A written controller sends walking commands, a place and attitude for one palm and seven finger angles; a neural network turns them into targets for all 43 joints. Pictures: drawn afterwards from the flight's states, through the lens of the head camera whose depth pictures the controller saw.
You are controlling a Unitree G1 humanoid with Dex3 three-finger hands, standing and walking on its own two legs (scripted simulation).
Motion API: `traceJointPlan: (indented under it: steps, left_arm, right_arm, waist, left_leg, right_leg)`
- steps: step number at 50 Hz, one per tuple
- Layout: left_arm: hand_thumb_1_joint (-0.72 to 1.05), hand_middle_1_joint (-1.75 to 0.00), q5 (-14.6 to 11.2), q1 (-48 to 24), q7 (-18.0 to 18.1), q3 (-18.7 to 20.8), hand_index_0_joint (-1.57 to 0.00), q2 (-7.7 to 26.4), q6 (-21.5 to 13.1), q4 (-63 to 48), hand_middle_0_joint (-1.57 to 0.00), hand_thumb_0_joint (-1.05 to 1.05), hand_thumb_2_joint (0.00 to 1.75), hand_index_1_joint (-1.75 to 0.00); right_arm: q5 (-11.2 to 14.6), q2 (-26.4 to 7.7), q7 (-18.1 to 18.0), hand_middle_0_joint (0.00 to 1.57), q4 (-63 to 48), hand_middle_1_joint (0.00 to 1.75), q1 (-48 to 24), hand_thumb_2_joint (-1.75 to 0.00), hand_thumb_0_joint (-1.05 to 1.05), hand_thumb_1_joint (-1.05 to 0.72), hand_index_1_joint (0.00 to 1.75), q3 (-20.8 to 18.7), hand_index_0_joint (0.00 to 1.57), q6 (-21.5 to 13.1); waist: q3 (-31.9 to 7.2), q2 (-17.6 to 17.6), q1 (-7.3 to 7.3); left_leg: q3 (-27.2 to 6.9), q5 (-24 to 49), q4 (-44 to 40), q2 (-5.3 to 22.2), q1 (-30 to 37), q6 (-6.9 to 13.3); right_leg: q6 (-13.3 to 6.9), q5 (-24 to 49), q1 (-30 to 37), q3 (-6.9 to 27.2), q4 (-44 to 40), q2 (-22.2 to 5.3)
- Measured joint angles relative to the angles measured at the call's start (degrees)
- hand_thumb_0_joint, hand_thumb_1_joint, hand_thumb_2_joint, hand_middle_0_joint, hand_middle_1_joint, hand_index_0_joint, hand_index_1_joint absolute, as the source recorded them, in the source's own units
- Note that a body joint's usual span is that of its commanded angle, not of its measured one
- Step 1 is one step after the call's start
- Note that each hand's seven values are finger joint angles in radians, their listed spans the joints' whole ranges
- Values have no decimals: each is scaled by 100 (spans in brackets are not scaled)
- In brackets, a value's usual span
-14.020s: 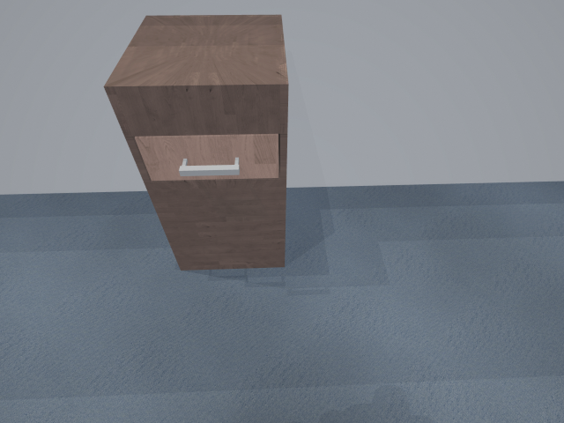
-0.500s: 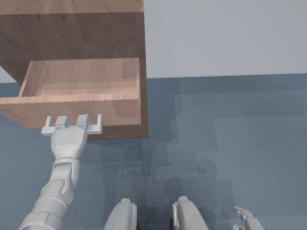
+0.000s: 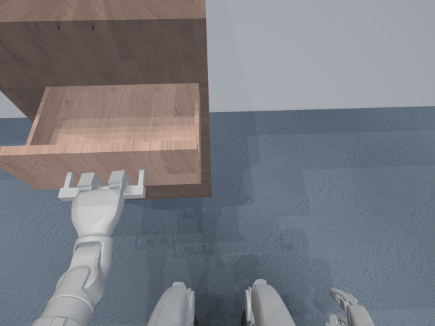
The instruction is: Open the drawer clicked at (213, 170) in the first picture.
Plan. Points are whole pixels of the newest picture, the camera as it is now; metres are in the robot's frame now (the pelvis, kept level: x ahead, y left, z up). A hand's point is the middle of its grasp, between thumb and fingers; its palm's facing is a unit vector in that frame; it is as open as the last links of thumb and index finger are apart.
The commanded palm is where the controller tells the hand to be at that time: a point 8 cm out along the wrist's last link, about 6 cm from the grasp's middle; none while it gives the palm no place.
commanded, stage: pull the drawer open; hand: left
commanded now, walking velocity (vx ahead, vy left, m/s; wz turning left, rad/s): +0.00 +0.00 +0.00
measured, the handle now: (104, 184) +0.39 +0.25 -0.05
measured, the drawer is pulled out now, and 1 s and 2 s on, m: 0.16 0.21 0.25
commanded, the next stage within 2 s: none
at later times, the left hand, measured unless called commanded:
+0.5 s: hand (109, 225) +0.31 +0.23 -0.07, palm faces -0.04 -0.05 -1.00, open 5.7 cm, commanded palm +0.27 +0.23 -0.02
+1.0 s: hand (107, 241) +0.28 +0.22 -0.07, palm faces -0.03 -0.05 -1.00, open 5.7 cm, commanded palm +0.24 +0.23 -0.02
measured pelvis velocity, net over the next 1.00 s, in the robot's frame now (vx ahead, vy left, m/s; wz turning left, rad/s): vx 0.00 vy -0.01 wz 0.00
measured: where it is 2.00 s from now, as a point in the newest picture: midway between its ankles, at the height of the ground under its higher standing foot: outside the picture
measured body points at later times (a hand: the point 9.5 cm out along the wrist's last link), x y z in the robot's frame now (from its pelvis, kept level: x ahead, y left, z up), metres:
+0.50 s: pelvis +0.00 +0.00 +0.00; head +0.12 +0.00 +0.43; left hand +0.30 +0.23 -0.02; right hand +0.15 -0.25 -0.13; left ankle +0.00 +0.10 -0.62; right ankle +0.02 -0.12 -0.62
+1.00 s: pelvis +0.00 -0.01 +0.00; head +0.11 -0.01 +0.43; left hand +0.27 +0.22 -0.02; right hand +0.16 -0.25 -0.13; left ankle +0.00 +0.10 -0.62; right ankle +0.02 -0.12 -0.62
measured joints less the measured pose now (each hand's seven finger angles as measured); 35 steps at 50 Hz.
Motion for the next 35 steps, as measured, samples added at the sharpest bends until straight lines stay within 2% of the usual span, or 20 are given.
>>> traceJointPlan:
  steps: [35]
  left_arm:
    - [74, -130, 20, 807, 85, -36, -37, -70, 10, -604, -28, 2, 79, -130]
  right_arm:
    - [-37, 26, 28, 20, -122, 30, -125, -90, 1, -90, 30, 25, 20, -31]
  waist:
    - [-11, -25, 31]
  left_leg:
    - [-3, -30, 22, 17, 118, -27]
  right_leg:
    - [-25, -29, 101, 1, 37, 22]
